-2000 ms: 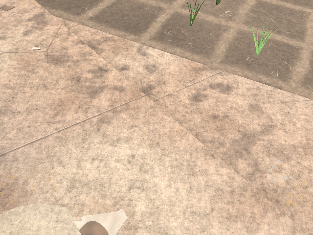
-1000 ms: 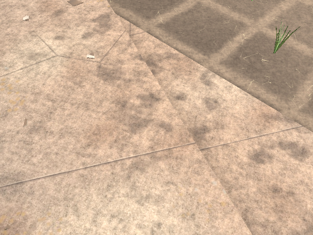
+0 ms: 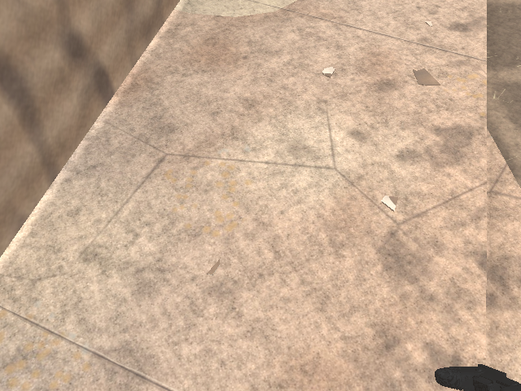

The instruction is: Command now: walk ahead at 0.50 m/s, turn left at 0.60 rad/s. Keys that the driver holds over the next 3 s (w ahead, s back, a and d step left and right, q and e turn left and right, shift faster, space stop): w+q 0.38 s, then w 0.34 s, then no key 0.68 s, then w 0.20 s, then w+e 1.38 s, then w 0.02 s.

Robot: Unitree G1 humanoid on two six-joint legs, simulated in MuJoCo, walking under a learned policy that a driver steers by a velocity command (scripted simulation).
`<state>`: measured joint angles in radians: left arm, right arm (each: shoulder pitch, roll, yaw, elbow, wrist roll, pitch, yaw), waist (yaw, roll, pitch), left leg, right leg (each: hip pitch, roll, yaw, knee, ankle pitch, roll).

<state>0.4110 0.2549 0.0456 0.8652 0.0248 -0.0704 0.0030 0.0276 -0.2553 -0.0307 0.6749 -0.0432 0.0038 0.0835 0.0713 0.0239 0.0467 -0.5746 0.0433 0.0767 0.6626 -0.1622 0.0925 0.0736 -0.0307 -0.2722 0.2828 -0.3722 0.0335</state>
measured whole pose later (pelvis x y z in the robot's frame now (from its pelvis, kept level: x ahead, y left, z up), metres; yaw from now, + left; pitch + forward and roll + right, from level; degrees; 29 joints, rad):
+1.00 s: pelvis +0.53 +0.09 +0.01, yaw +19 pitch +0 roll -2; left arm 0.38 0.22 0.02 0.91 0.01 -0.06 -0.01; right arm 0.12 -0.22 0.00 0.80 -0.03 -0.03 0.01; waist 0.06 0.04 0.06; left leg -0.49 0.01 0.01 0.61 -0.09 0.02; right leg -0.05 0.07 -0.06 0.33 -0.28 -0.05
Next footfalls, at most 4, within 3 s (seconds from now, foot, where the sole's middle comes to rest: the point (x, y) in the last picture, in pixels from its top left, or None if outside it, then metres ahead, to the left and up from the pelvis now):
0.04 left None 0.18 0.09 -0.77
0.58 right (287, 358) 0.53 0.00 -0.77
1.04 left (198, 308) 0.65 0.24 -0.77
1.34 right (283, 315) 0.64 0.01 -0.77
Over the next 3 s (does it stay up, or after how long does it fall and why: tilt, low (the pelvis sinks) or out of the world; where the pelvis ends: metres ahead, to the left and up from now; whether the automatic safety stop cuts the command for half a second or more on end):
stays up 1.30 0.16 0.02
